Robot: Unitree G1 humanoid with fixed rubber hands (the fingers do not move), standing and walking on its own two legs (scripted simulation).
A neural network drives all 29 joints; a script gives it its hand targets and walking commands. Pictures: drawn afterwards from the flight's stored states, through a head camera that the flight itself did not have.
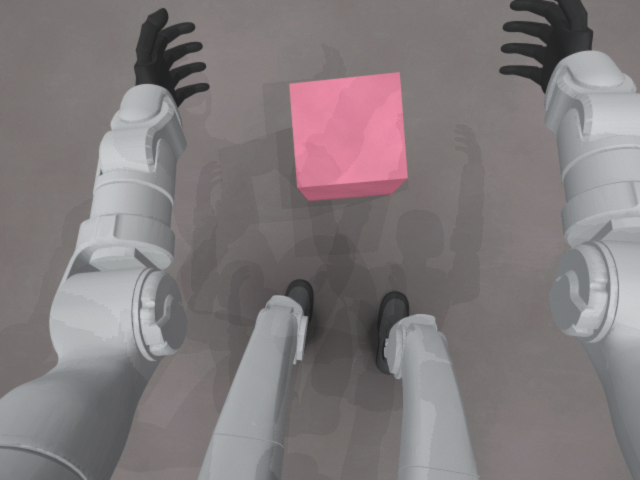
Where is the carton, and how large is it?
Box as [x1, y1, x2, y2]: [289, 72, 407, 200]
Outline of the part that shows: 399,72 289,84 297,187 308,200 389,194 407,177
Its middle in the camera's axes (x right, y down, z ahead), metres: +0.07 -0.22 +0.86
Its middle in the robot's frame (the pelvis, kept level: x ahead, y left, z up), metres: +0.56 +0.05 -0.54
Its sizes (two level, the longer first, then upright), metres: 0.210 0.200 0.250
